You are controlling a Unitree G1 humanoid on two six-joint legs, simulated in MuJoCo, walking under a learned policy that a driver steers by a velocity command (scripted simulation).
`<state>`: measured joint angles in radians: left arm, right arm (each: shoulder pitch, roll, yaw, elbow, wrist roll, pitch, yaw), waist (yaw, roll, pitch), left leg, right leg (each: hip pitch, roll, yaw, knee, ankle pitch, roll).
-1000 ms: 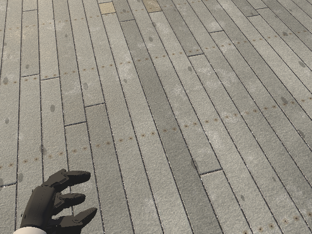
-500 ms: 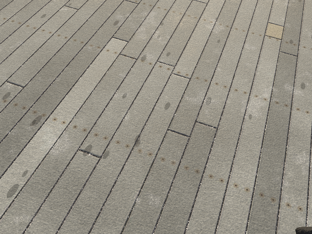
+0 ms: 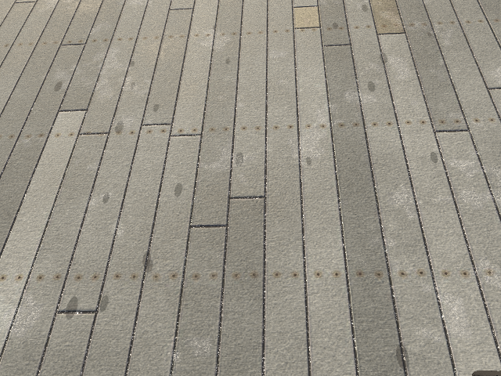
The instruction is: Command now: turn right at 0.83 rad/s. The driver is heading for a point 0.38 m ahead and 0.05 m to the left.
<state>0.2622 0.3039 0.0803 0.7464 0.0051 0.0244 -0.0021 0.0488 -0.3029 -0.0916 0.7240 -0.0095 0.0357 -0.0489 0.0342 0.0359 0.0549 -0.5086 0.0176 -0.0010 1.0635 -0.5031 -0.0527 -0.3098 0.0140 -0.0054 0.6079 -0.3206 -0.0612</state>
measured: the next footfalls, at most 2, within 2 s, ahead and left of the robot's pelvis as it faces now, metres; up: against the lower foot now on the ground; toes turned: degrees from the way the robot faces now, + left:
left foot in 0.54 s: +0.07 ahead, +0.13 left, +0.00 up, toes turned +6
right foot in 1.16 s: +0.18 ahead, -0.07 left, +0.00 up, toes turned +0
